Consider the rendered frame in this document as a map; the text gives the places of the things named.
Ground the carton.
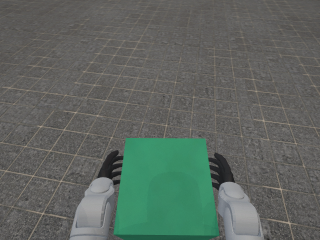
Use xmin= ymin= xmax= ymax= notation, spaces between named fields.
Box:
xmin=113 ymin=138 xmax=220 ymax=240

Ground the right robot hand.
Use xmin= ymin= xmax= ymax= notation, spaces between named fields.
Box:
xmin=208 ymin=152 xmax=235 ymax=190

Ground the robot left forearm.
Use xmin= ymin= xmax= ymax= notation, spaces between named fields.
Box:
xmin=69 ymin=177 xmax=115 ymax=240

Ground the left robot hand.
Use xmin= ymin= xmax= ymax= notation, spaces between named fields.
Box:
xmin=97 ymin=150 xmax=124 ymax=185

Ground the robot right forearm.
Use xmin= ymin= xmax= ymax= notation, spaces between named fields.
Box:
xmin=217 ymin=182 xmax=265 ymax=240

